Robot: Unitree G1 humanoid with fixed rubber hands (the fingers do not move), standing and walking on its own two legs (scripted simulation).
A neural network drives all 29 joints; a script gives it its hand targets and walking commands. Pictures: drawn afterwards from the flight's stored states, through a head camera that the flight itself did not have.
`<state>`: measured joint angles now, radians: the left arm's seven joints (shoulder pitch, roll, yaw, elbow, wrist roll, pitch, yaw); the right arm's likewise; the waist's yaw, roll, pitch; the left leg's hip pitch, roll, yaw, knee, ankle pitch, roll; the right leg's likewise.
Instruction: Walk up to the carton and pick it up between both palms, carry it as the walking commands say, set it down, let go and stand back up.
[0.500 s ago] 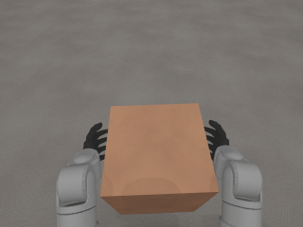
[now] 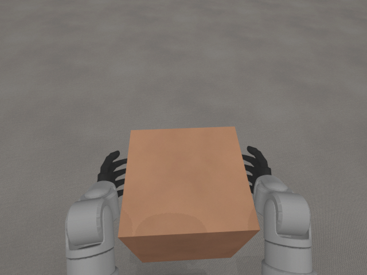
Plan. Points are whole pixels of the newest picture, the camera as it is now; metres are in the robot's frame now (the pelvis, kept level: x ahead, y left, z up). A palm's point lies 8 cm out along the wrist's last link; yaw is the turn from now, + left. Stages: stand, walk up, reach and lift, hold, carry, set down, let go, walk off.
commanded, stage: carry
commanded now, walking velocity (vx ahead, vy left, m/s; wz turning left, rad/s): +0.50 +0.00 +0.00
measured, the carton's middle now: (185, 199) +0.27 +0.00 +0.02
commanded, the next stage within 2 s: none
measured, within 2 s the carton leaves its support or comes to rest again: neither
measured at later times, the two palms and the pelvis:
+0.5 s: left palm (138, 91) +0.57 +0.13 +0.09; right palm (240, 90) +0.59 -0.17 +0.08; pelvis +0.31 -0.04 +0.00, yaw +3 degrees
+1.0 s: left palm (134, 55) +0.75 +0.16 +0.10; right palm (223, 53) +0.76 -0.14 +0.11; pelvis +0.49 +0.00 +0.01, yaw +0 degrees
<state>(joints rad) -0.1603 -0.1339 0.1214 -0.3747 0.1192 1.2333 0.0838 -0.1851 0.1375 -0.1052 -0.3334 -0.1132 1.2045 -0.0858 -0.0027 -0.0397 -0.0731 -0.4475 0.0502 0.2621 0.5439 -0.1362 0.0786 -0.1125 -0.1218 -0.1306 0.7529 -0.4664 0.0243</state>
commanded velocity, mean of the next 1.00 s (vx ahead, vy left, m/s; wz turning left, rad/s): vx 0.18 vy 0.00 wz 0.00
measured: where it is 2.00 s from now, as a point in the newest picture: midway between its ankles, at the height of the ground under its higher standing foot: (180, 233)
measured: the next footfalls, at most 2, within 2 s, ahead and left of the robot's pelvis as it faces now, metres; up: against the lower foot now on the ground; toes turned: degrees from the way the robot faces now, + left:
right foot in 0.42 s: +0.45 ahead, -0.12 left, +0.00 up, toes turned +0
left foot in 0.80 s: +0.53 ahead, +0.09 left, +0.00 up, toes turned -13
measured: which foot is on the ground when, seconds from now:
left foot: down 0.00-0.46, up 0.48-0.78, down 0.80-1.00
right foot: up 0.00-0.40, down 0.42-1.00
